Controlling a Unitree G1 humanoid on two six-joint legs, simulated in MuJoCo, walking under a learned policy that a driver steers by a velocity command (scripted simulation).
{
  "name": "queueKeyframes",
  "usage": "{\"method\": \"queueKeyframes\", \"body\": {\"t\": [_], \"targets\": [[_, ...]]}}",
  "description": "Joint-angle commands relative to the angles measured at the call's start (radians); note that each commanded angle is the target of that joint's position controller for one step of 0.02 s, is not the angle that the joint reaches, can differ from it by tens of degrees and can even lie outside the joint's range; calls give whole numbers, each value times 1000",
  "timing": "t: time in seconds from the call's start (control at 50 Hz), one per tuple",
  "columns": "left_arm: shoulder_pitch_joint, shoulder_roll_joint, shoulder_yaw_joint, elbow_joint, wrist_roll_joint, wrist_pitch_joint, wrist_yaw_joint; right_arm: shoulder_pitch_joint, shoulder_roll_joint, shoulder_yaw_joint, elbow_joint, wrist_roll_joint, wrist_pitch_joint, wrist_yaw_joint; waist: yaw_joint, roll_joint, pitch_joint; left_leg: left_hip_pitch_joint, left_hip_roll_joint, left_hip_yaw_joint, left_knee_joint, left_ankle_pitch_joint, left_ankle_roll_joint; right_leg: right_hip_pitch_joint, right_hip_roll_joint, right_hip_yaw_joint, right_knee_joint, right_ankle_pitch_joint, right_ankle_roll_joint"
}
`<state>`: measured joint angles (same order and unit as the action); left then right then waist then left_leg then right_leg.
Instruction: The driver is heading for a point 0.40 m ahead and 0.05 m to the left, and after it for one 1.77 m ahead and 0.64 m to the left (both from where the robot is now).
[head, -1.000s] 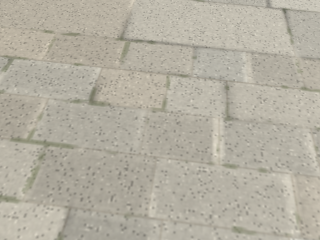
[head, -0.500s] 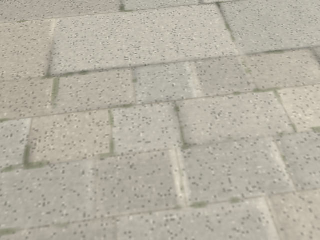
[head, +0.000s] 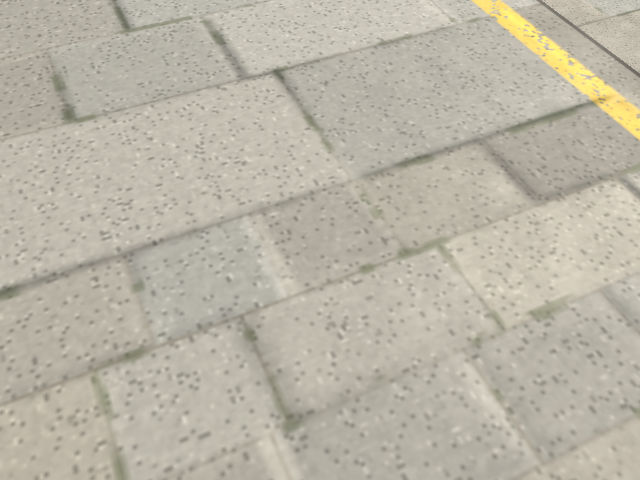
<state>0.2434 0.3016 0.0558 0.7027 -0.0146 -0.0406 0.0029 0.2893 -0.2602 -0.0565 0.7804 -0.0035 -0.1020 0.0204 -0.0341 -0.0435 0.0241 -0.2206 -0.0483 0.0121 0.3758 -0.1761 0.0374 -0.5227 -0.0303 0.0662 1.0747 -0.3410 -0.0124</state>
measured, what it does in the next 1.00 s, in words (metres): walks ahead, turning left: right foot, then left foot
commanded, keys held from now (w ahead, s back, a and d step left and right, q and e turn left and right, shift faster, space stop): w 0.26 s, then w+q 0.74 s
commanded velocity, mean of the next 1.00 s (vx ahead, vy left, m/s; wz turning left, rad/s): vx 0.50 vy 0.00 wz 0.25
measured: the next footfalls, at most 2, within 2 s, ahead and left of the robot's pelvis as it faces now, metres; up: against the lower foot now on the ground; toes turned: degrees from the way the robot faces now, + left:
right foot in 0.28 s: +0.30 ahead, -0.15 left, +0.00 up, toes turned -2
left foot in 0.82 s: +0.58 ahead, +0.10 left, +0.00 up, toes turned +16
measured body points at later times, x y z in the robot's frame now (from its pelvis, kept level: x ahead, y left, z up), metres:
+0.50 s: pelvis +0.26 -0.07 +0.00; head +0.28 -0.08 +0.45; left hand +0.34 +0.21 -0.10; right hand +0.38 -0.34 -0.12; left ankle +0.30 +0.11 -0.66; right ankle +0.26 -0.15 -0.74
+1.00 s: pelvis +0.53 +0.02 +0.00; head +0.57 +0.04 +0.44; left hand +0.58 +0.33 -0.10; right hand +0.73 -0.21 -0.11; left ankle +0.54 +0.09 -0.74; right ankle +0.57 -0.15 -0.66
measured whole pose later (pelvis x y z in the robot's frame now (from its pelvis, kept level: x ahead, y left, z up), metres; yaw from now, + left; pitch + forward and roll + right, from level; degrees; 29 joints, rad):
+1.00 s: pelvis +0.53 +0.02 +0.00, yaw +20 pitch +1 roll +0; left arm 0.17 0.30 0.05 0.74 0.00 -0.11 0.00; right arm 0.27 -0.29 -0.07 0.71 0.01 -0.05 0.02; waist -0.02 -0.02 0.05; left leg -0.28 -0.11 -0.03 0.42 -0.16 0.11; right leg -0.52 -0.08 0.06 1.11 -0.35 0.02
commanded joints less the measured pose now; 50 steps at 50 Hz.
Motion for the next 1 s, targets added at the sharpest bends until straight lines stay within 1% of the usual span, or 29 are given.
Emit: {"method": "queueKeyframes", "body": {"t": [0.02,0.1,0.18,0.22,0.24,0.26,0.28,0.3,0.32,0.34,0.36,0.38,0.4,0.44,0.52,0.6,0.7,0.76,0.78,0.8,0.82,0.84,0.86,0.88,0.9,0.92,0.94,0.96,1.0], "targets": [[-47,27,-1,-90,11,-18,-7,-22,-153,-33,-45,13,-14,-5,9,133,-11,99,273,-259,-217,135,199,-131,-66,2,-155,70,16],[-161,15,-14,-108,5,-32,-21,9,-192,-38,-17,22,1,-9,-29,122,-1,74,239,-147,-228,180,169,-37,-44,-40,-400,282,22],[-251,39,-8,-139,-5,-37,-32,75,-207,-39,26,33,16,-8,-48,128,18,140,278,-144,-196,192,146,-1,-20,-48,-506,308,1],[-243,58,-1,-142,-4,-40,-37,78,-221,-42,39,35,27,-12,-22,134,14,178,299,-144,-154,251,127,46,-8,-57,-548,263,-27],[-189,74,9,-128,-1,-40,-35,63,-227,-42,41,37,32,-15,20,132,-12,177,286,-121,-88,360,109,139,11,-77,-585,262,-46],[-77,110,30,-91,5,-38,-29,66,-211,-35,43,35,35,-17,75,112,-82,150,244,-78,50,485,86,308,34,-96,-608,258,-71],[84,163,53,-59,14,-36,-18,63,-169,-16,28,22,32,-18,148,69,-195,6,195,-46,284,389,48,568,-65,6,-586,258,-119],[188,271,77,-48,29,-27,-10,144,-67,20,-5,8,17,-15,143,-173,-336,-371,48,22,677,-60,-28,913,-334,422,-634,133,-262],[214,200,59,-39,19,-24,-13,130,-115,10,9,23,3,-14,163,-182,-369,-496,30,-114,834,-402,-24,893,-379,631,-751,-5,-295],[152,154,40,-36,13,-28,-15,64,-185,-14,-9,48,-2,-10,150,-114,-213,-568,80,-137,886,-340,-12,769,-350,497,-774,-43,-252],[87,120,29,-40,12,-31,-17,17,-182,-15,-19,49,1,-11,119,-81,-132,-554,124,-112,856,-252,-9,646,-305,369,-800,-8,-220],[29,86,19,-38,15,-37,-22,-3,-169,-16,-19,36,9,-13,91,-58,-68,-529,150,-103,808,-184,-16,540,-263,279,-839,51,-203],[-9,65,14,-36,22,-46,-24,12,-157,-21,-11,30,23,-16,58,-78,-39,-471,175,-112,772,-129,-23,459,-232,203,-875,120,-185],[-38,59,18,-20,27,-66,-26,43,-113,-16,4,32,47,-17,26,-71,-26,-408,179,-113,760,-61,-40,378,-213,102,-925,236,-184],[-14,82,30,27,36,-80,-12,-27,-93,-16,-24,27,58,-18,29,-17,7,-481,169,-144,623,109,-59,399,-207,-43,-951,405,-181],[10,112,36,55,27,-72,2,-151,-65,-2,-64,22,50,7,72,4,42,-445,153,-68,389,275,-45,425,-191,-159,-971,427,-152],[97,143,48,108,7,-35,10,-289,-57,7,-147,24,50,39,116,19,83,-511,134,-3,255,191,2,614,-249,-213,-903,546,-137],[82,180,58,106,2,-9,22,-255,-92,-11,-172,25,55,53,66,-30,16,-385,57,81,245,41,54,673,-254,-256,-736,979,-106],[74,192,61,101,1,0,28,-180,-120,-28,-162,26,59,52,20,-48,-35,-281,17,105,251,-6,78,667,-247,-268,-615,1119,-94],[58,196,60,96,-1,7,34,-44,-165,-55,-133,28,60,43,-60,-39,-108,-82,-20,106,199,23,112,598,-221,-287,-427,1127,-70],[58,181,51,81,6,0,39,121,-237,-89,-95,29,69,23,-139,30,-197,225,36,-30,152,52,163,380,-181,-286,-151,886,-29],[154,24,3,30,41,-28,18,116,-342,-106,-96,36,69,9,-25,295,-269,581,305,-578,105,-56,347,-100,28,-234,216,-107,41],[77,81,5,18,12,-73,1,144,-279,-85,-124,27,56,10,-82,193,-411,664,388,-858,-39,-144,409,-226,76,12,349,-259,33],[-31,130,19,-18,-26,-96,-10,115,-226,-70,-116,18,45,10,-102,144,-278,582,354,-702,-68,-81,349,-305,18,42,329,-169,10],[-53,119,13,-28,-22,-109,-8,57,-200,-63,-121,22,39,9,-58,75,-178,434,307,-572,-70,5,310,-283,-26,34,236,-82,-2],[-55,118,18,-18,4,-110,-1,-12,-172,-54,-133,22,38,8,-13,39,-112,291,268,-482,-81,110,284,-227,-56,26,143,-39,5],[-37,129,26,-13,18,-100,1,-53,-144,-44,-151,11,37,3,23,56,-91,193,241,-425,-104,198,276,-153,-76,31,96,-7,14],[-22,125,28,-14,23,-86,-1,-71,-142,-43,-161,6,37,1,44,69,-80,130,226,-406,-126,236,278,-109,-79,28,62,9,28],[-16,95,22,-17,30,-65,0,-70,-160,-48,-157,13,34,-8,58,69,-61,36,208,-347,-147,309,281,-78,-76,1,-29,37,63]]}}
